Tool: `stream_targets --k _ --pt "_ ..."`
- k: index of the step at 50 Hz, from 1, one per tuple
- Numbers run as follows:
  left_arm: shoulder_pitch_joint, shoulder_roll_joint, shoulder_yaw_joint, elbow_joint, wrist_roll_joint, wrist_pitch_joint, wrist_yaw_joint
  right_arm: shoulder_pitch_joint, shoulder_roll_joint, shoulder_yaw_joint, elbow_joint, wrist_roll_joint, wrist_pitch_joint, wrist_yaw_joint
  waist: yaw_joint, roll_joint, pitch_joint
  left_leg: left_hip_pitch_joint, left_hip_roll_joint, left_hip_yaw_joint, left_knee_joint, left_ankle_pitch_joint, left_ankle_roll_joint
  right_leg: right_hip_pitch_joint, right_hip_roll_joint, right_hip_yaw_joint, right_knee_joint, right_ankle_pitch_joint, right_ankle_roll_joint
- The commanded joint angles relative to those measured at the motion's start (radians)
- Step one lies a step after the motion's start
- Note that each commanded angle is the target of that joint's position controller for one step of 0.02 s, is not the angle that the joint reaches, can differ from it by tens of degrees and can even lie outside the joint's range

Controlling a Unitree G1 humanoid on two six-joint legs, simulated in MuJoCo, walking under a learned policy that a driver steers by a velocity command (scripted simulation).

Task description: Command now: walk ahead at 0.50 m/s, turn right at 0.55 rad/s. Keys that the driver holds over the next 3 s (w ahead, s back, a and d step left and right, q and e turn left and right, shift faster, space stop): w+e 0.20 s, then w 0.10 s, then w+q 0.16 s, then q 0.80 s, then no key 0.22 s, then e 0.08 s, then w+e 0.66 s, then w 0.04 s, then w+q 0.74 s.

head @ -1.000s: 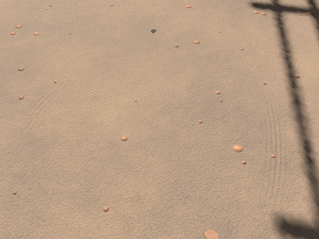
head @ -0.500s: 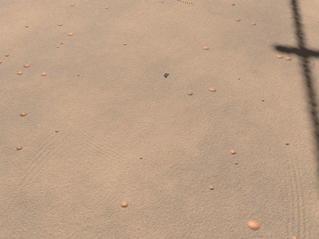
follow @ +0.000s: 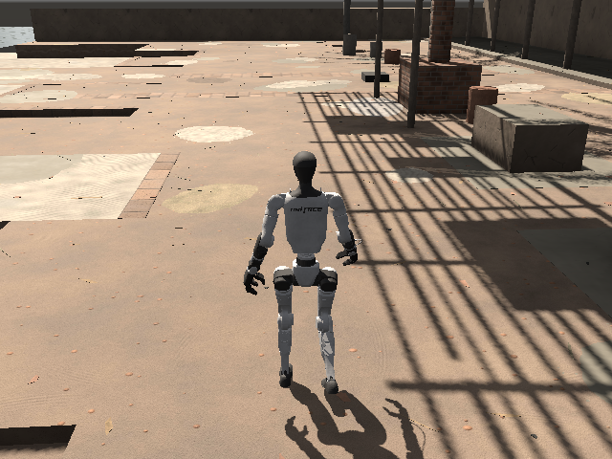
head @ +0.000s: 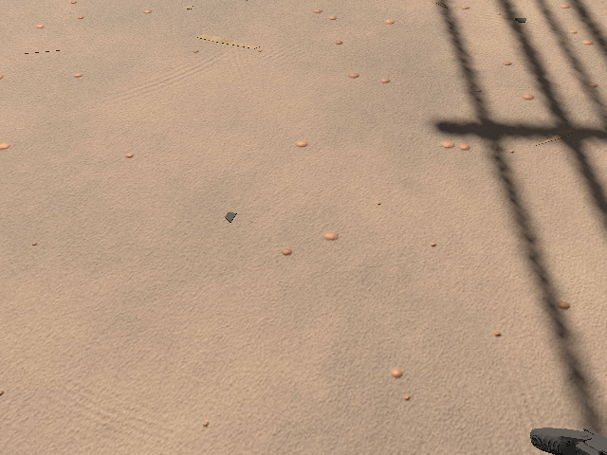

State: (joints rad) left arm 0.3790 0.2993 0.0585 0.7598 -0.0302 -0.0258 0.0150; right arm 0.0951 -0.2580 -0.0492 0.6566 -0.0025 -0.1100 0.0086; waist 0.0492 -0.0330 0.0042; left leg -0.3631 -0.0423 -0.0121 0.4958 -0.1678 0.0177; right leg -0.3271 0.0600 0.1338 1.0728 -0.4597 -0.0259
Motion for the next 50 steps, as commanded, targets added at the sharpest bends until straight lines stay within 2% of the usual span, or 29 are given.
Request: stream_targets --k 1,4,7,10,14,17,18,19,20,21,22,23,24,25,26,28,30,35,38,41,42,43,44,45,46,47,48,49,50 --pt "-0.079 0.117 0.034 -0.111 0.011 -0.013 -0.005 0.130 -0.097 -0.034 -0.001 -0.006 0.008 -0.005 -0.087 0.115 0.002 0.339 0.322 -0.355 -0.254 -0.057 0.163 -0.418 -0.140 0.001 0.125 0.099 0.021" --pt "-0.084 0.062 0.025 -0.128 0.003 0.002 -0.017 0.109 -0.105 -0.038 0.023 -0.004 -0.003 -0.002 -0.059 0.148 0.023 0.238 0.289 -0.200 -0.322 0.069 0.170 -0.373 -0.172 -0.031 0.077 0.163 0.033" --pt "-0.141 0.048 0.018 -0.155 0.011 0.002 -0.022 0.118 -0.144 -0.051 0.052 -0.004 -0.008 -0.005 -0.061 0.111 0.027 0.253 0.299 -0.101 -0.345 0.195 0.187 -0.407 -0.185 -0.033 -0.034 0.271 0.049" --pt "-0.212 0.037 0.009 -0.169 0.008 -0.009 -0.041 0.120 -0.168 -0.054 0.072 -0.001 0.000 -0.008 -0.085 0.094 0.033 0.270 0.271 0.017 -0.343 0.256 0.160 -0.368 -0.175 -0.070 -0.212 0.435 0.040" --pt "-0.341 0.017 -0.005 -0.215 0.009 -0.020 -0.059 0.207 -0.202 -0.058 0.123 0.021 0.013 -0.004 -0.127 0.079 0.064 0.315 0.291 0.062 -0.341 0.252 0.148 -0.302 -0.140 -0.115 -0.398 0.462 0.005" --pt "-0.372 0.045 0.004 -0.243 0.015 -0.023 -0.065 0.243 -0.231 -0.063 0.162 0.041 0.033 0.000 -0.101 0.095 0.072 0.399 0.330 0.048 -0.271 0.425 0.140 -0.253 -0.103 -0.147 -0.483 0.320 -0.039" --pt "-0.322 0.068 0.015 -0.234 0.020 -0.025 -0.063 0.241 -0.243 -0.063 0.171 0.046 0.040 -0.002 -0.060 0.113 0.036 0.412 0.325 0.050 -0.196 0.589 0.129 -0.160 -0.076 -0.171 -0.515 0.289 -0.058" --pt "-0.188 0.104 0.037 -0.195 0.024 -0.027 -0.058 0.230 -0.241 -0.056 0.179 0.049 0.046 -0.003 0.023 0.110 -0.041 0.377 0.291 0.081 -0.042 0.712 0.106 0.042 -0.043 -0.201 -0.577 0.345 -0.085" --pt "-0.031 0.166 0.065 -0.149 0.029 -0.025 -0.044 0.241 -0.208 -0.040 0.179 0.039 0.043 -0.006 0.093 0.095 -0.147 0.222 0.244 0.103 0.169 0.619 0.069 0.328 -0.083 -0.155 -0.547 0.408 -0.114" --pt "0.091 0.284 0.087 -0.136 0.053 -0.022 -0.027 0.309 -0.096 0.001 0.135 0.011 0.026 0.004 0.089 -0.121 -0.327 -0.182 0.105 0.119 0.587 0.105 -0.005 0.744 -0.391 0.279 -0.551 0.344 -0.255" --pt "0.106 0.239 0.072 -0.141 0.044 -0.022 -0.025 0.319 -0.111 0.001 0.161 0.022 0.008 0.007 0.094 -0.170 -0.473 -0.276 0.024 -0.067 0.781 -0.423 -0.015 0.761 -0.504 0.574 -0.698 0.319 -0.315" --pt "0.051 0.180 0.051 -0.134 0.041 -0.026 -0.030 0.240 -0.199 -0.029 0.140 0.056 0.005 0.011 0.096 -0.100 -0.316 -0.364 0.076 -0.113 0.837 -0.386 -0.006 0.637 -0.465 0.420 -0.718 0.287 -0.262" --pt "-0.019 0.146 0.038 -0.130 0.038 -0.030 -0.030 0.182 -0.186 -0.026 0.122 0.059 0.007 0.008 0.059 -0.091 -0.173 -0.376 0.119 -0.076 0.795 -0.318 -0.006 0.484 -0.421 0.257 -0.733 0.403 -0.226" --pt "-0.092 0.107 0.027 -0.123 0.039 -0.037 -0.035 0.169 -0.167 -0.027 0.128 0.040 0.016 0.000 0.015 -0.059 -0.095 -0.338 0.146 -0.062 0.732 -0.260 -0.017 0.353 -0.374 0.142 -0.755 0.548 -0.201" --pt "-0.146 0.073 0.019 -0.125 0.042 -0.048 -0.038 0.201 -0.160 -0.034 0.146 0.029 0.035 -0.008 -0.029 -0.077 -0.064 -0.263 0.168 -0.066 0.691 -0.221 -0.027 0.253 -0.338 0.044 -0.779 0.668 -0.181" --pt "-0.201 0.060 0.022 -0.113 0.050 -0.069 -0.040 0.276 -0.110 -0.029 0.178 0.029 0.072 -0.017 -0.079 -0.074 -0.060 -0.155 0.156 -0.054 0.676 -0.162 -0.051 0.143 -0.324 -0.060 -0.825 0.817 -0.186" --pt "-0.240 0.075 0.028 -0.099 0.056 -0.077 -0.028 0.255 -0.093 -0.030 0.159 0.024 0.091 -0.024 -0.100 -0.069 -0.026 -0.174 0.148 -0.052 0.617 -0.095 -0.071 0.103 -0.324 -0.143 -0.855 0.878 -0.189" --pt "-0.228 0.107 0.039 -0.060 0.047 -0.049 0.014 0.116 -0.064 -0.018 0.087 0.008 0.089 0.008 -0.053 -0.051 -0.022 -0.143 0.136 0.002 0.286 0.163 -0.061 0.160 -0.300 -0.280 -0.846 0.837 -0.165" --pt "-0.216 0.132 0.050 -0.036 0.027 -0.026 0.020 0.078 -0.090 -0.029 0.044 0.008 0.097 0.031 -0.043 -0.046 -0.027 -0.147 0.131 0.011 0.202 0.122 -0.034 0.242 -0.343 -0.277 -0.791 0.814 -0.157" --pt "-0.242 0.146 0.059 -0.030 0.001 -0.004 0.025 0.096 -0.119 -0.046 0.018 0.005 0.105 0.044 -0.067 -0.049 -0.025 -0.115 0.100 0.048 0.146 0.004 0.013 0.272 -0.363 -0.275 -0.660 0.837 -0.125" --pt "-0.255 0.141 0.059 -0.030 -0.007 0.003 0.029 0.148 -0.131 -0.056 0.026 0.004 0.103 0.042 -0.099 -0.033 -0.046 -0.032 0.065 0.076 0.073 0.040 0.038 0.258 -0.334 -0.299 -0.554 0.874 -0.096" --pt "-0.212 0.120 0.054 -0.020 0.000 0.005 0.028 0.228 -0.183 -0.079 0.042 -0.001 0.098 0.030 -0.125 0.038 -0.096 0.110 0.030 0.062 -0.011 0.216 0.076 0.221 -0.262 -0.325 -0.378 0.824 -0.043" --pt "-0.174 0.088 0.040 -0.041 0.044 0.001 0.023 0.269 -0.306 -0.111 0.027 -0.004 0.098 0.004 -0.113 0.268 -0.150 0.305 0.220 -0.218 -0.017 0.765 0.169 0.003 -0.156 -0.349 -0.072 0.414 0.046" --pt "-0.116 0.041 0.020 -0.064 0.065 0.002 0.012 0.241 -0.339 -0.105 -0.006 -0.025 0.095 0.002 -0.053 0.348 -0.294 0.498 0.417 -0.600 -0.054 0.788 0.394 -0.254 0.019 -0.202 0.203 -0.274 0.097" --pt "-0.176 0.097 0.030 -0.047 0.037 0.005 0.001 0.220 -0.268 -0.088 -0.025 -0.013 0.091 0.013 -0.110 0.179 -0.339 0.464 0.391 -0.563 -0.111 0.565 0.376 -0.285 -0.024 -0.047 0.263 -0.233 0.076" --pt "-0.228 0.103 0.034 -0.062 0.015 0.010 0.001 0.158 -0.233 -0.077 -0.035 -0.001 0.085 0.014 -0.090 0.135 -0.241 0.376 0.352 -0.473 -0.131 0.403 0.324 -0.328 -0.053 -0.048 0.240 -0.151 0.056" --pt "-0.244 0.098 0.036 -0.050 0.024 0.017 0.012 0.113 -0.201 -0.070 -0.037 0.017 0.090 0.009 -0.071 0.064 -0.165 0.290 0.302 -0.408 -0.154 0.255 0.266 -0.335 -0.084 -0.052 0.172 -0.078 0.056" --pt "-0.258 0.111 0.042 -0.052 0.037 0.026 0.025 0.072 -0.181 -0.063 -0.044 0.022 0.099 -0.001 -0.054 0.080 -0.121 0.201 0.269 -0.368 -0.175 0.163 0.234 -0.306 -0.100 -0.050 0.100 -0.017 0.059" --pt "-0.252 0.108 0.044 -0.052 0.038 0.032 0.027 0.054 -0.179 -0.061 -0.054 0.010 0.106 -0.010 -0.036 0.123 -0.113 0.130 0.234 -0.343 -0.191 0.135 0.219 -0.245 -0.092 -0.058 0.072 0.028 0.063"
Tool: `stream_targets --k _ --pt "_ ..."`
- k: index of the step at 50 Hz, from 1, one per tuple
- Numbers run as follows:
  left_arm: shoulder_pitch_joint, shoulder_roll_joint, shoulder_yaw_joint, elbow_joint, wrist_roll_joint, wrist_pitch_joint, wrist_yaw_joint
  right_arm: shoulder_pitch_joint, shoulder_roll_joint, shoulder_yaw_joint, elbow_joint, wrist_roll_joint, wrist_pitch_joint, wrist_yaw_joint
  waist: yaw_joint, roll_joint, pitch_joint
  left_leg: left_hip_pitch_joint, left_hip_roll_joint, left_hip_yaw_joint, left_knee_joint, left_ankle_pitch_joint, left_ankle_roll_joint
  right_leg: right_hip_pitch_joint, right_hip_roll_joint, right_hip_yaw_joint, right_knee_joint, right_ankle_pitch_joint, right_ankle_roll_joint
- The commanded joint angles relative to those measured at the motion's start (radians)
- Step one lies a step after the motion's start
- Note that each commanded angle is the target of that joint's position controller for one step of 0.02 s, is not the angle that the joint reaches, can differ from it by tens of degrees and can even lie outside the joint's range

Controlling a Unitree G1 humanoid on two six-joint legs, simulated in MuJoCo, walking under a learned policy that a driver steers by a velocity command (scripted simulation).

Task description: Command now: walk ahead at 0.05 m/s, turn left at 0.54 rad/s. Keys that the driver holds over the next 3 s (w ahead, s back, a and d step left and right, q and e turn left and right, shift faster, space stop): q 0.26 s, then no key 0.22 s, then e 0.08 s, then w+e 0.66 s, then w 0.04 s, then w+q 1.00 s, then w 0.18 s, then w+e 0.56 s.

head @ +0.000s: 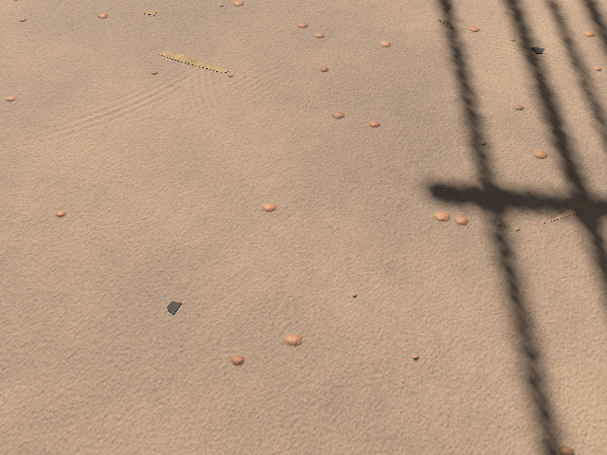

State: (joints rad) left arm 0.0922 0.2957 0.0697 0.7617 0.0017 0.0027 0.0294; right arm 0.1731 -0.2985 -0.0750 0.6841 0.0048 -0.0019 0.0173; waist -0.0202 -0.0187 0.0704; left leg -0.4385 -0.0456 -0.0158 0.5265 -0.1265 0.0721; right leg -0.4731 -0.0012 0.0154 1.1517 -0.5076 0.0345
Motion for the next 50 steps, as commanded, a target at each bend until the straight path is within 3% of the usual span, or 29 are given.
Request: stream_targets --k 1,6,9,12,15,16,17,18,19,21,22,24,26,27,28,31,32,33,34,35,36,38,39,42,44,46,48,49,50 --pt "0.050 0.100 0.032 -0.050 0.007 0.006 0.013 -0.032 -0.140 -0.036 -0.090 -0.008 0.001 -0.025 0.040 0.132 -0.183 0.183 0.218 -0.325 -0.227 0.104 0.161 -0.072 -0.016 0.056 -0.040 0.101 0.010" --pt "0.035 0.064 0.019 -0.048 0.003 -0.001 0.017 -0.009 -0.168 -0.050 -0.100 -0.002 0.013 -0.052 0.018 0.138 -0.214 0.192 0.194 -0.341 -0.209 0.029 0.155 -0.030 0.006 0.073 -0.259 0.160 0.047" --pt "0.022 0.073 0.020 -0.052 -0.002 -0.007 0.009 -0.022 -0.168 -0.052 -0.112 -0.004 0.026 -0.054 0.006 0.167 -0.197 0.163 0.183 -0.391 -0.214 -0.087 0.145 0.017 0.019 0.079 -0.355 0.175 0.047" --pt "0.031 0.083 0.024 -0.053 -0.008 -0.023 -0.004 -0.023 -0.165 -0.051 -0.118 -0.001 0.036 -0.049 -0.001 0.187 -0.189 0.184 0.183 -0.456 -0.191 -0.072 0.137 0.061 0.032 0.080 -0.462 0.159 0.031" --pt "0.120 0.089 0.030 -0.026 -0.006 -0.039 -0.021 -0.043 -0.144 -0.042 -0.126 0.013 0.049 -0.053 0.047 0.179 -0.194 0.161 0.141 -0.440 -0.110 -0.019 0.083 0.223 0.019 0.046 -0.730 0.311 -0.013" --pt "0.136 0.142 0.042 -0.027 0.012 -0.038 -0.020 -0.005 -0.106 -0.030 -0.122 0.010 0.051 -0.054 0.033 0.086 -0.194 0.085 0.080 -0.372 -0.005 -0.125 0.028 0.308 -0.114 0.154 -0.806 0.344 -0.059" --pt "0.092 0.234 0.058 -0.040 0.036 -0.028 -0.014 0.018 -0.071 -0.022 -0.142 0.007 0.044 -0.053 -0.025 -0.196 -0.141 -0.096 -0.092 -0.167 0.181 -0.363 -0.033 0.328 -0.299 0.395 -0.868 0.459 -0.186" --pt "0.084 0.193 0.050 -0.057 0.057 -0.031 -0.014 -0.005 -0.144 -0.042 -0.146 -0.010 0.028 -0.051 0.012 -0.257 -0.134 -0.120 -0.081 -0.153 0.419 -0.502 -0.081 0.253 -0.403 0.532 -0.889 0.528 -0.315" --pt "0.038 0.152 0.037 -0.077 0.044 -0.034 -0.009 0.018 -0.184 -0.058 -0.123 -0.005 0.026 -0.047 -0.002 -0.173 -0.126 -0.120 -0.064 -0.185 0.549 -0.452 -0.094 0.248 -0.368 0.461 -0.867 0.547 -0.313" --pt "-0.005 0.110 0.024 -0.080 0.007 -0.033 -0.005 0.050 -0.147 -0.055 -0.076 -0.003 0.040 -0.053 -0.015 -0.104 -0.109 -0.143 -0.059 -0.178 0.630 -0.357 -0.126 0.290 -0.258 0.303 -0.820 0.554 -0.231" --pt "0.006 0.096 0.016 -0.074 -0.001 -0.032 -0.004 0.048 -0.116 -0.045 -0.071 -0.003 0.045 -0.054 -0.006 -0.099 -0.105 -0.145 -0.059 -0.180 0.646 -0.335 -0.141 0.305 -0.245 0.271 -0.807 0.618 -0.231" --pt "0.033 0.080 0.008 -0.061 0.003 -0.025 -0.004 0.018 -0.072 -0.027 -0.079 0.006 0.046 -0.051 0.008 -0.117 -0.114 -0.103 -0.044 -0.135 0.545 -0.307 -0.160 0.333 -0.205 0.199 -0.799 0.671 -0.231" --pt "0.033 0.055 -0.005 -0.049 0.006 -0.021 -0.008 -0.015 -0.010 0.001 -0.086 -0.008 0.042 -0.048 0.016 -0.153 -0.141 0.025 0.024 -0.074 0.295 -0.302 -0.173 0.339 -0.167 0.164 -0.785 0.672 -0.213" --pt "0.055 0.075 0.001 -0.041 0.002 -0.015 -0.011 -0.044 0.005 0.008 -0.091 -0.009 0.040 -0.046 0.039 -0.186 -0.134 0.083 0.027 -0.041 0.188 -0.322 -0.177 0.331 -0.160 0.172 -0.784 0.671 -0.215" --pt "0.084 0.109 0.009 -0.032 -0.002 -0.009 -0.014 -0.054 -0.016 0.001 -0.088 -0.002 0.037 -0.045 0.054 -0.203 -0.125 0.116 0.014 -0.019 0.106 -0.312 -0.178 0.335 -0.165 0.201 -0.776 0.673 -0.223" --pt "0.121 0.146 0.016 -0.022 -0.030 -0.003 -0.013 0.011 -0.074 -0.017 -0.047 0.006 0.030 -0.044 0.031 -0.158 -0.107 0.310 -0.008 0.014 -0.188 -0.102 -0.119 0.234 -0.139 0.270 -0.801 0.286 -0.193" --pt "0.117 0.134 0.010 -0.023 -0.025 -0.011 -0.015 0.045 -0.102 -0.022 -0.047 0.003 0.025 -0.051 0.014 -0.119 -0.122 0.418 0.055 -0.033 -0.155 -0.116 -0.079 0.132 -0.128 0.286 -0.795 0.153 -0.159" --pt "0.068 0.078 -0.007 -0.044 -0.015 -0.025 -0.021 0.118 -0.139 -0.030 -0.039 -0.010 0.020 -0.058 -0.023 -0.010 -0.139 0.515 0.164 -0.126 -0.129 -0.188 -0.016 -0.009 -0.066 0.219 -0.686 0.045 -0.115" --pt "0.030 0.041 -0.014 -0.075 -0.030 -0.039 -0.023 0.185 -0.195 -0.051 -0.001 -0.021 0.014 -0.048 -0.039 0.219 -0.126 0.464 0.258 -0.281 -0.209 -0.441 0.078 -0.104 0.060 0.012 -0.500 -0.003 -0.063" --pt "-0.032 0.088 -0.004 -0.101 -0.034 -0.049 -0.024 0.182 -0.193 -0.052 -0.008 -0.023 -0.002 -0.042 -0.081 0.269 -0.040 0.426 0.378 -0.453 -0.335 -0.552 0.153 -0.212 0.026 -0.003 -0.337 -0.035 -0.050" --pt "-0.060 0.119 0.014 -0.111 -0.039 -0.052 -0.025 0.182 -0.154 -0.041 -0.002 -0.030 -0.023 -0.048 -0.080 0.245 0.022 0.417 0.411 -0.496 -0.364 -0.544 0.171 -0.299 -0.014 0.046 -0.191 -0.041 -0.057" --pt "0.013 0.095 0.018 -0.085 -0.036 -0.047 -0.030 0.143 -0.105 -0.028 0.005 -0.001 -0.053 -0.056 -0.034 0.201 0.043 0.480 0.385 -0.405 -0.369 -0.432 0.139 -0.386 -0.054 0.091 -0.105 0.040 -0.061" --pt "0.006 0.077 0.014 -0.085 -0.036 -0.049 -0.037 0.134 -0.096 -0.025 0.007 0.004 -0.060 -0.056 -0.032 0.177 0.048 0.491 0.372 -0.335 -0.377 -0.335 0.119 -0.394 -0.071 0.093 -0.127 0.091 -0.061" --pt "-0.015 0.036 -0.004 -0.096 -0.027 -0.053 -0.065 0.098 -0.111 -0.033 0.008 -0.003 -0.066 -0.049 -0.029 0.152 0.007 0.413 0.302 -0.123 -0.379 -0.106 0.078 -0.235 -0.081 0.007 -0.265 0.236 -0.037" --pt "-0.028 0.030 -0.013 -0.113 -0.024 -0.047 -0.079 0.090 -0.143 -0.045 0.011 0.006 -0.069 -0.043 -0.030 0.163 -0.007 0.329 0.285 -0.038 -0.373 -0.085 0.065 -0.093 -0.076 -0.031 -0.370 0.271 -0.032" --pt "-0.022 0.056 -0.009 -0.126 -0.024 -0.037 -0.083 0.109 -0.170 -0.054 0.023 0.019 -0.069 -0.034 -0.026 0.158 -0.007 0.298 0.308 -0.015 -0.356 -0.129 0.063 -0.011 -0.060 -0.062 -0.421 0.270 -0.045" --pt "0.035 0.080 0.002 -0.120 -0.024 -0.029 -0.082 0.100 -0.182 -0.058 0.030 0.027 -0.064 -0.029 0.019 0.128 -0.001 0.258 0.323 0.023 -0.284 -0.101 0.046 0.096 -0.028 -0.103 -0.486 0.284 -0.084" --pt "0.115 0.106 0.019 -0.097 -0.022 -0.026 -0.078 0.100 -0.174 -0.053 0.031 0.023 -0.063 -0.028 0.062 0.103 -0.036 0.224 0.302 0.068 -0.164 0.044 0.023 0.217 0.016 -0.134 -0.508 0.281 -0.106" --pt "0.258 0.162 0.052 -0.059 -0.031 -0.023 -0.069 0.122 -0.134 -0.038 0.033 0.009 -0.064 -0.028 0.123 0.040 -0.118 0.167 0.249 0.146 0.077 0.193 -0.017 0.411 0.050 -0.120 -0.530 0.273 -0.141"
Over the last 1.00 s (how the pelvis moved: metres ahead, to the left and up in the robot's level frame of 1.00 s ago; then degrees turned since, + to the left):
0.42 -0.07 0.00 6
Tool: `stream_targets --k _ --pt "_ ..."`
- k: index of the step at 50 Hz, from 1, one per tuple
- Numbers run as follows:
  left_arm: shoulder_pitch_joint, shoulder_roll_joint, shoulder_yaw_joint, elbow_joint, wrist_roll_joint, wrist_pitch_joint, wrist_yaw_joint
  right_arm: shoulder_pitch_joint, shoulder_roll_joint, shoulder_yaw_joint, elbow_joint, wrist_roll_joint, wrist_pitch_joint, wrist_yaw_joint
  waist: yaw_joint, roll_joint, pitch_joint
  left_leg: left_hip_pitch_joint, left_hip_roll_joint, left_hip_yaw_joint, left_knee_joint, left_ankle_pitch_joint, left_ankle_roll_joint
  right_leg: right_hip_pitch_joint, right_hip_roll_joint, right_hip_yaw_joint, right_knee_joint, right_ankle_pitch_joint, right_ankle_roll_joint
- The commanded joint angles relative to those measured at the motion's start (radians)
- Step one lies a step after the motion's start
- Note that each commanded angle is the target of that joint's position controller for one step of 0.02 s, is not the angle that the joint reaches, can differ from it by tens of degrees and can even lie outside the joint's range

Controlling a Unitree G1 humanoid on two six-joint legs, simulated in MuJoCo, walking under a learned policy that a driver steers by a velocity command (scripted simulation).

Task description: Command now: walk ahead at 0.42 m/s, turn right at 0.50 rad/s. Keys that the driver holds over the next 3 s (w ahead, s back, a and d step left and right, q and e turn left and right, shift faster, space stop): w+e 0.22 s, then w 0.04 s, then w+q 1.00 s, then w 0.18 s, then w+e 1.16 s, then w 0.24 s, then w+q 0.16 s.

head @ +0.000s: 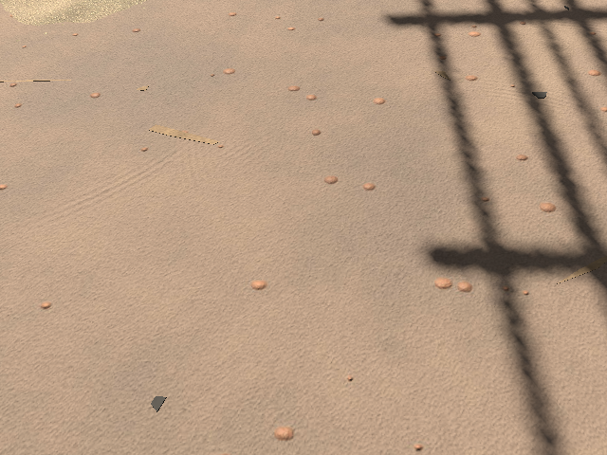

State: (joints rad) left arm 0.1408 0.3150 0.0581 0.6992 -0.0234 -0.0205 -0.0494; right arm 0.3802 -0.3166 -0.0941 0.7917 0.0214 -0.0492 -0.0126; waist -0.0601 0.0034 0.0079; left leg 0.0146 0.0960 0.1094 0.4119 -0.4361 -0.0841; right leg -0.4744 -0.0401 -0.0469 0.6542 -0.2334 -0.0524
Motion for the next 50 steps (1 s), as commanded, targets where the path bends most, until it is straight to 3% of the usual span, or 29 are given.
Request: stream_targets --k 1,2,3,4,5,6,8,12,15,17,20,23,25,26,27,28,29,30,31,32,33,34,37,39,42,44,47,49,50 --pt "0.345 0.261 0.097 0.015 -0.008 0.003 0.029 -0.091 -0.052 0.005 -0.122 -0.036 -0.021 -0.002 0.206 -0.220 -0.126 -0.551 0.005 0.083 0.610 0.305 0.049 0.628 -0.108 0.330 -0.167 -0.146 -0.169" --pt "0.347 0.310 0.088 -0.015 -0.003 -0.017 0.021 -0.084 -0.001 0.028 -0.172 -0.033 -0.046 -0.005 0.164 -0.349 -0.248 -0.769 -0.140 -0.126 0.841 -0.167 0.032 0.733 -0.284 0.892 -0.421 -0.426 -0.309" --pt "0.296 0.223 0.062 -0.025 0.003 -0.038 0.015 -0.153 -0.102 0.006 -0.170 0.013 -0.065 0.005 0.183 -0.193 -0.166 -0.867 -0.080 -0.211 0.927 -0.087 0.059 0.681 -0.308 0.867 -0.478 -0.493 -0.283" --pt "0.254 0.184 0.048 -0.030 0.011 -0.050 0.013 -0.185 -0.126 0.002 -0.175 0.025 -0.077 0.010 0.160 -0.154 -0.077 -0.889 -0.037 -0.197 0.901 0.003 0.098 0.585 -0.285 0.752 -0.457 -0.432 -0.253" --pt "0.195 0.160 0.040 -0.042 0.016 -0.051 0.014 -0.182 -0.120 0.002 -0.161 0.002 -0.083 0.004 0.123 -0.067 -0.038 -0.836 0.002 -0.195 0.833 0.082 0.110 0.482 -0.243 0.645 -0.434 -0.309 -0.219" --pt "0.143 0.139 0.032 -0.056 0.023 -0.049 0.017 -0.167 -0.115 -0.002 -0.149 -0.021 -0.081 0.001 0.087 -0.062 -0.012 -0.766 0.028 -0.201 0.750 0.146 0.110 0.388 -0.194 0.544 -0.435 -0.194 -0.198" --pt "0.105 0.122 0.026 -0.076 0.032 -0.049 0.026 -0.148 -0.099 -0.004 -0.140 -0.030 -0.066 0.008 0.057 -0.098 -0.011 -0.687 0.025 -0.190 0.687 0.230 0.094 0.308 -0.139 0.453 -0.470 -0.075 -0.196" --pt "0.165 0.128 0.029 -0.046 0.015 -0.055 0.051 -0.248 -0.068 0.006 -0.163 -0.038 -0.050 0.006 0.076 -0.057 0.023 -0.729 -0.010 -0.174 0.465 0.410 0.037 0.308 -0.105 0.342 -0.484 0.131 -0.194" --pt "0.200 0.119 0.025 -0.014 0.012 -0.055 0.061 -0.329 -0.029 0.025 -0.169 -0.029 -0.058 0.022 0.113 -0.088 0.027 -0.663 -0.033 -0.145 0.260 0.581 0.027 0.309 -0.076 0.255 -0.482 0.182 -0.152" --pt "0.236 0.125 0.026 0.010 0.009 -0.058 0.062 -0.395 -0.018 0.034 -0.181 -0.017 -0.064 0.035 0.145 -0.082 0.050 -0.635 -0.038 -0.130 0.190 0.645 0.040 0.319 -0.093 0.243 -0.495 0.166 -0.145" --pt "0.284 0.126 0.025 0.045 0.012 -0.053 0.061 -0.467 -0.024 0.039 -0.205 -0.005 -0.071 0.056 0.173 -0.064 0.086 -0.694 -0.041 -0.120 0.118 0.619 0.080 0.440 -0.139 0.235 -0.477 0.218 -0.145" --pt "0.306 0.134 0.028 0.070 0.017 -0.038 0.063 -0.487 -0.029 0.042 -0.222 -0.001 -0.076 0.078 0.168 -0.064 0.085 -0.731 -0.062 -0.099 0.081 0.498 0.133 0.575 -0.182 0.210 -0.415 0.400 -0.134" --pt "0.286 0.152 0.032 0.069 0.019 -0.031 0.069 -0.418 -0.055 0.031 -0.209 -0.003 -0.073 0.082 0.123 -0.092 0.016 -0.604 -0.119 -0.058 0.085 0.402 0.174 0.615 -0.174 0.169 -0.311 0.767 -0.112" --pt "0.276 0.163 0.033 0.066 0.025 -0.024 0.073 -0.334 -0.085 0.016 -0.189 -0.005 -0.069 0.078 0.078 -0.109 -0.053 -0.491 -0.160 -0.033 0.097 0.361 0.199 0.629 -0.161 0.146 -0.201 0.982 -0.101" --pt "0.242 0.167 0.030 0.055 0.028 -0.018 0.076 -0.188 -0.121 -0.002 -0.156 -0.006 -0.065 0.070 -0.009 -0.098 -0.143 -0.285 -0.171 -0.031 0.068 0.412 0.235 0.574 -0.129 0.100 -0.016 1.071 -0.073" --pt "0.234 0.143 0.017 0.026 0.047 -0.021 0.082 -0.015 -0.175 -0.015 -0.131 -0.014 -0.057 0.059 -0.074 -0.021 -0.275 0.048 -0.017 -0.245 0.106 0.452 0.301 0.347 -0.100 0.084 0.263 0.814 -0.043" --pt "0.374 0.024 -0.018 0.015 0.053 -0.041 0.063 0.042 -0.244 -0.033 -0.116 -0.006 -0.058 0.063 0.006 0.246 -0.394 0.433 0.235 -0.778 0.061 0.273 0.504 -0.103 0.111 0.082 0.666 -0.095 0.057" --pt "0.295 0.102 -0.010 0.009 0.030 -0.069 0.052 0.059 -0.139 -0.013 -0.104 0.012 -0.050 0.056 -0.051 0.171 -0.396 0.456 0.232 -0.910 -0.071 0.109 0.484 -0.238 0.109 0.192 0.754 -0.275 0.052" --pt "0.168 0.144 0.001 -0.038 -0.008 -0.093 0.040 -0.012 -0.121 -0.005 -0.121 0.005 -0.042 0.045 -0.056 0.122 -0.219 0.322 0.204 -0.770 -0.106 0.101 0.430 -0.316 0.048 0.201 0.737 -0.200 0.041" --pt "0.102 0.133 -0.006 -0.057 -0.002 -0.110 0.039 -0.068 -0.113 -0.001 -0.137 -0.008 -0.037 0.040 -0.031 0.009 -0.132 0.166 0.165 -0.675 -0.129 0.183 0.403 -0.293 0.011 0.183 0.667 -0.140 0.032" --pt "0.077 0.123 -0.003 -0.064 0.019 -0.116 0.041 -0.107 -0.102 0.004 -0.145 -0.014 -0.034 0.038 0.007 -0.043 -0.052 0.032 0.125 -0.606 -0.153 0.300 0.394 -0.263 -0.010 0.167 0.583 -0.110 0.040" --pt "0.094 0.120 0.001 -0.067 0.034 -0.113 0.042 -0.126 -0.093 0.009 -0.154 -0.025 -0.036 0.034 0.044 -0.021 -0.041 -0.053 0.094 -0.555 -0.176 0.387 0.391 -0.201 -0.031 0.166 0.532 -0.088 0.049" --pt "0.131 0.084 -0.006 -0.067 0.045 -0.088 0.047 -0.144 -0.099 0.007 -0.154 -0.010 -0.033 0.025 0.086 0.031 -0.018 -0.196 0.056 -0.466 -0.209 0.511 0.401 -0.145 -0.047 0.129 0.385 -0.087 0.099" --pt "0.060 0.053 -0.020 -0.093 0.048 -0.082 0.052 -0.130 -0.132 -0.003 -0.145 -0.005 -0.030 0.014 0.069 0.039 0.006 -0.285 0.018 -0.399 -0.218 0.531 0.382 -0.112 -0.034 0.100 0.236 0.015 0.127" --pt "-0.074 0.028 -0.030 -0.118 0.041 -0.090 0.046 -0.076 -0.148 -0.010 -0.122 0.003 -0.016 0.002 0.010 0.052 0.004 -0.353 -0.040 -0.351 -0.190 0.458 0.317 0.007 0.022 0.086 -0.004 0.280 0.137" --pt "-0.120 0.043 -0.023 -0.130 0.027 -0.095 0.041 -0.032 -0.151 -0.012 -0.105 0.009 -0.007 -0.001 -0.008 0.065 -0.008 -0.321 -0.027 -0.392 -0.160 0.394 0.297 0.046 0.045 0.102 -0.079 0.334 0.135" --pt "-0.123 0.087 -0.001 -0.136 0.016 -0.102 0.036 -0.018 -0.140 -0.011 -0.100 0.012 0.004 -0.006 0.010 0.092 -0.021 -0.213 0.016 -0.491 -0.067 0.318 0.265 0.069 0.040 0.148 -0.150 0.257 0.104" --pt "-0.041 0.110 0.018 -0.117 0.014 -0.108 0.038 -0.038 -0.126 -0.009 -0.107 0.006 0.010 -0.004 0.064 0.110 -0.039 -0.204 0.011 -0.518 0.021 0.330 0.236 0.182 0.036 0.132 -0.192 0.188 0.060" --pt "0.052 0.139 0.033 -0.104 0.024 -0.112 0.045 -0.037 -0.088 0.005 -0.115 0.000 0.008 0.000 0.113 0.093 -0.104 -0.238 -0.037 -0.481 0.154 0.343 0.205 0.339 -0.011 0.155 -0.205 0.162 0.021"
Over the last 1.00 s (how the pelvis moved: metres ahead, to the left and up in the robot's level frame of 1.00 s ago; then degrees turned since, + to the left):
0.14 -0.08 -0.01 2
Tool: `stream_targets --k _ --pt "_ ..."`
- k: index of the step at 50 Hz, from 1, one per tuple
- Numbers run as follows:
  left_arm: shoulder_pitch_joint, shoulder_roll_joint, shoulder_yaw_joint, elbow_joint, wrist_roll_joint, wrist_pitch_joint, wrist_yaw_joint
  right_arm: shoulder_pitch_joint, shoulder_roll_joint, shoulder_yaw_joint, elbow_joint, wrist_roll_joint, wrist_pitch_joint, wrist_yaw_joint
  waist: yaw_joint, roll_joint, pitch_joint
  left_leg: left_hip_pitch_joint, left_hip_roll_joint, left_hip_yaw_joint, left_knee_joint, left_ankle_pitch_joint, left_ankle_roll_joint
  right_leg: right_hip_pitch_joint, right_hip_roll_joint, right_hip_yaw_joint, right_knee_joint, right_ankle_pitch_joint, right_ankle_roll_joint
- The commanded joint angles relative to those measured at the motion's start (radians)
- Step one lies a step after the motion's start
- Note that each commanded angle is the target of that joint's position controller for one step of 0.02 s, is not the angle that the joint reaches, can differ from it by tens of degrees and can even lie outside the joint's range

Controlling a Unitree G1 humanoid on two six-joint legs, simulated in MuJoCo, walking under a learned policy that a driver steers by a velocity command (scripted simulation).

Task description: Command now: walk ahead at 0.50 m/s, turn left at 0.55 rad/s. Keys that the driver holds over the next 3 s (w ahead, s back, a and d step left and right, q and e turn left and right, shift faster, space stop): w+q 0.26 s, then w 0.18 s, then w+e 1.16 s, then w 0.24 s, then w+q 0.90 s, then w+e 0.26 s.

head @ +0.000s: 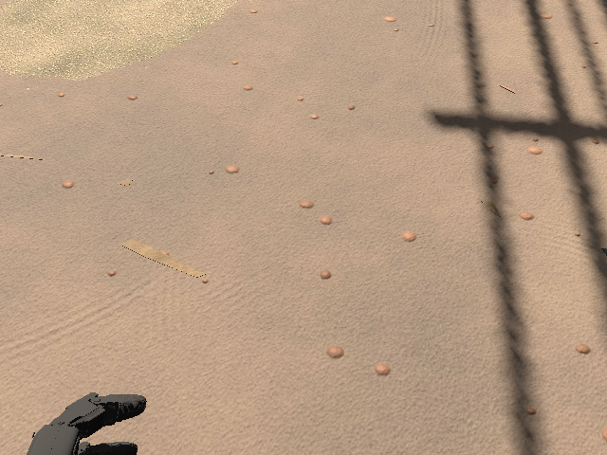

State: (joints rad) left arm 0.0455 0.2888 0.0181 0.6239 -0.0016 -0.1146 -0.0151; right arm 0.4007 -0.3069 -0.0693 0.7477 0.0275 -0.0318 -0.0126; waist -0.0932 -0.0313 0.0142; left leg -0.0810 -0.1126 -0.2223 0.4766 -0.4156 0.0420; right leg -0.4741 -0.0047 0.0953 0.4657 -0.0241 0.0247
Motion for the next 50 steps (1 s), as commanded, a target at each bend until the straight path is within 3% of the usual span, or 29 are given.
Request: stream_targets --k 1,2,3,4,5,6,8,10,13,17,20,22,24,25,26,27,28,29,30,31,32,34,37,40,43,47,48,50 --pt "0.297 0.222 0.089 -0.018 0.014 -0.016 0.019 -0.036 -0.027 0.005 -0.091 -0.027 -0.013 0.004 0.195 -0.006 -0.257 -0.262 0.100 -0.054 0.379 0.130 0.041 0.587 -0.230 0.190 -0.006 -0.117 -0.119" --pt "0.358 0.294 0.108 0.024 0.015 0.002 0.011 0.110 0.012 0.021 -0.118 0.008 -0.024 0.008 0.126 -0.344 -0.355 -0.601 0.003 0.062 0.688 -0.209 -0.012 0.840 -0.436 0.668 -0.105 -0.353 -0.285" --pt "0.331 0.193 0.090 0.006 0.003 0.006 0.006 0.075 -0.097 0.000 -0.091 0.022 -0.020 0.001 0.158 -0.195 -0.271 -0.707 0.087 0.036 0.807 -0.140 -0.026 0.774 -0.417 0.714 -0.163 -0.581 -0.260" --pt "0.289 0.142 0.076 0.000 0.001 0.009 0.010 -0.043 -0.147 -0.016 -0.107 0.012 -0.014 0.000 0.182 -0.099 -0.145 -0.725 0.116 0.059 0.827 -0.044 -0.030 0.656 -0.368 0.540 -0.175 -0.528 -0.215" --pt "0.238 0.125 0.066 -0.001 0.011 0.012 0.010 -0.094 -0.137 -0.017 -0.117 -0.001 -0.008 -0.002 0.164 -0.032 -0.078 -0.686 0.149 0.083 0.804 0.027 -0.037 0.538 -0.322 0.404 -0.186 -0.367 -0.194" --pt "0.209 0.103 0.060 0.008 0.015 0.014 0.009 -0.119 -0.124 -0.019 -0.129 -0.009 -0.008 0.001 0.145 -0.042 -0.030 -0.668 0.174 0.082 0.760 0.073 -0.041 0.462 -0.285 0.313 -0.206 -0.255 -0.194" --pt "0.192 0.083 0.057 0.024 0.017 0.007 0.012 -0.107 -0.087 -0.018 -0.131 0.003 0.002 0.012 0.117 -0.093 -0.008 -0.603 0.205 0.103 0.715 0.114 -0.043 0.383 -0.237 0.176 -0.252 -0.151 -0.184" --pt "0.200 0.095 0.064 0.045 0.008 -0.001 0.011 -0.129 -0.057 -0.011 -0.142 0.000 0.010 0.016 0.114 -0.079 0.006 -0.620 0.213 0.118 0.671 0.142 -0.050 0.368 -0.241 0.101 -0.283 -0.070 -0.203" --pt "0.214 0.129 0.077 0.077 0.009 -0.001 0.013 -0.189 -0.040 -0.004 -0.164 -0.007 0.011 0.022 0.121 -0.042 0.018 -0.668 0.223 0.118 0.548 0.235 -0.063 0.400 -0.259 0.016 -0.306 0.043 -0.221" --pt "0.244 0.151 0.078 0.118 -0.001 0.008 0.011 -0.299 -0.007 0.015 -0.181 -0.009 -0.010 0.042 0.157 -0.018 0.039 -0.589 0.197 0.166 0.294 0.405 -0.044 0.400 -0.225 -0.101 -0.320 0.101 -0.205" --pt "0.303 0.176 0.083 0.160 -0.019 0.021 0.009 -0.397 -0.005 0.022 -0.213 -0.006 -0.021 0.057 0.182 -0.013 0.071 -0.562 0.177 0.208 0.173 0.410 -0.023 0.452 -0.247 -0.123 -0.318 0.113 -0.201" --pt "0.329 0.189 0.086 0.186 -0.029 0.033 0.009 -0.431 -0.019 0.019 -0.232 -0.006 -0.024 0.065 0.174 -0.025 0.076 -0.553 0.163 0.225 0.121 0.344 0.003 0.519 -0.274 -0.124 -0.287 0.191 -0.192" --pt "0.334 0.209 0.086 0.206 -0.039 0.047 0.011 -0.393 -0.051 0.005 -0.232 -0.015 -0.028 0.065 0.122 -0.058 0.034 -0.428 0.122 0.262 0.070 0.262 0.039 0.551 -0.277 -0.119 -0.185 0.465 -0.178" --pt "0.321 0.214 0.083 0.213 -0.042 0.053 0.013 -0.279 -0.085 -0.015 -0.201 -0.019 -0.030 0.060 0.046 -0.061 -0.036 -0.250 0.092 0.285 0.018 0.298 0.065 0.525 -0.251 -0.143 -0.055 0.603 -0.157" --pt "0.320 0.197 0.073 0.213 -0.037 0.052 0.017 -0.120 -0.140 -0.042 -0.152 -0.022 -0.028 0.047 -0.032 -0.053 -0.134 0.015 0.105 0.264 0.017 0.358 0.092 0.403 -0.206 -0.167 0.132 0.565 -0.125" --pt "0.330 0.119 0.044 0.174 -0.010 0.041 0.015 0.049 -0.234 -0.067 -0.123 -0.043 -0.020 0.026 -0.076 0.091 -0.299 0.387 0.354 -0.032 0.054 0.375 0.175 0.092 -0.121 -0.191 0.487 0.166 -0.073" --pt "0.423 0.042 0.018 0.173 -0.009 0.024 0.007 0.043 -0.253 -0.059 -0.128 -0.042 -0.019 0.023 -0.010 0.267 -0.446 0.528 0.546 -0.439 -0.069 0.257 0.285 -0.142 0.023 -0.055 0.749 -0.576 -0.038" --pt "0.335 0.157 0.052 0.176 -0.040 0.017 0.004 0.016 -0.162 -0.037 -0.127 -0.037 -0.024 0.025 -0.048 0.157 -0.349 0.430 0.513 -0.373 -0.115 0.197 0.243 -0.226 -0.021 0.040 0.828 -0.554 -0.041" --pt "0.268 0.166 0.059 0.147 -0.054 0.015 0.003 -0.039 -0.131 -0.025 -0.115 -0.028 -0.029 0.026 -0.021 0.155 -0.190 0.290 0.473 -0.203 -0.144 0.240 0.205 -0.270 -0.063 0.007 0.804 -0.466 -0.046" --pt "0.240 0.145 0.058 0.147 -0.041 0.018 0.010 -0.100 -0.098 -0.017 -0.107 -0.026 -0.036 0.030 0.016 0.112 -0.121 0.169 0.424 -0.107 -0.179 0.280 0.179 -0.245 -0.100 -0.010 0.754 -0.383 -0.041" --pt "0.249 0.135 0.062 0.152 -0.028 0.029 0.013 -0.145 -0.067 -0.010 -0.105 -0.030 -0.044 0.035 0.051 0.132 -0.072 0.072 0.391 -0.029 -0.220 0.322 0.166 -0.202 -0.123 -0.009 0.718 -0.319 -0.033" --pt "0.308 0.090 0.059 0.176 -0.032 0.058 0.014 -0.187 -0.042 -0.010 -0.091 -0.039 -0.066 0.038 0.099 0.143 -0.052 -0.038 0.367 0.065 -0.295 0.361 0.164 -0.110 -0.141 -0.004 0.708 -0.240 -0.020" --pt "0.269 0.063 0.059 0.159 -0.030 0.082 0.019 -0.197 -0.055 -0.020 -0.054 -0.047 -0.086 0.030 0.114 0.107 0.008 -0.082 0.364 0.181 -0.346 0.454 0.162 -0.163 -0.143 0.016 0.647 -0.153 0.000" --pt "0.196 0.049 0.054 0.132 -0.023 0.076 0.009 -0.180 -0.072 -0.026 -0.024 -0.048 -0.084 0.016 0.097 0.092 0.037 -0.049 0.344 0.280 -0.357 0.488 0.143 -0.200 -0.133 0.013 0.474 0.004 0.001" --pt "0.090 0.028 0.041 0.096 -0.018 0.070 -0.014 -0.152 -0.105 -0.034 -0.002 -0.040 -0.076 0.006 0.057 0.069 0.069 -0.017 0.352 0.349 -0.369 0.496 0.130 -0.182 -0.118 -0.051 0.307 0.100 -0.016" --pt "-0.015 0.034 0.037 0.032 -0.018 0.071 -0.039 -0.092 -0.137 -0.047 0.037 -0.018 -0.049 0.000 0.025 0.058 0.100 0.134 0.399 0.387 -0.318 0.562 0.114 -0.236 -0.105 -0.098 0.197 0.031 -0.059" --pt "-0.024 0.040 0.039 0.018 -0.018 0.072 -0.045 -0.090 -0.145 -0.050 0.043 -0.013 -0.040 -0.002 0.029 0.064 0.097 0.167 0.407 0.398 -0.287 0.627 0.106 -0.232 -0.093 -0.115 0.182 -0.011 -0.074" --pt "0.008 0.068 0.053 0.004 -0.018 0.077 -0.051 -0.106 -0.174 -0.058 0.041 -0.008 -0.024 -0.008 0.066 0.096 0.044 0.204 0.406 0.426 -0.167 0.941 0.082 -0.135 -0.034 -0.176 0.177 -0.111 -0.112"
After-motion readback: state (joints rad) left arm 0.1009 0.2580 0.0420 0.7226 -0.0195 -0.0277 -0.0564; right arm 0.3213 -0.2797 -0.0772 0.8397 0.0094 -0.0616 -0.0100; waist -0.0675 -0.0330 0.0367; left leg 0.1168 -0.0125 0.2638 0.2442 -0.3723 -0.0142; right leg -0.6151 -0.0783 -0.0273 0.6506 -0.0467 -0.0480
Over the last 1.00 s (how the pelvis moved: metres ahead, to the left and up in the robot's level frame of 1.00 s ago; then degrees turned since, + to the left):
0.57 -0.08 0.01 8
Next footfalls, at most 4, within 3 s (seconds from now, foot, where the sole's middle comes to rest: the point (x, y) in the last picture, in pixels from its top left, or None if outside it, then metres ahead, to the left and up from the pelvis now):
0.52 left None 0.41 0.18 -0.76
1.06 right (294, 344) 0.73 -0.02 -0.76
1.54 left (228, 247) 1.04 0.13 -0.76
2.02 right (349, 204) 1.16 -0.22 -0.76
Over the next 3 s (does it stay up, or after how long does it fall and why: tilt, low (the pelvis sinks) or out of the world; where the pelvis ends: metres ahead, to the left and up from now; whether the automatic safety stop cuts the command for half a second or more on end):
stays up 1.59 -0.13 0.01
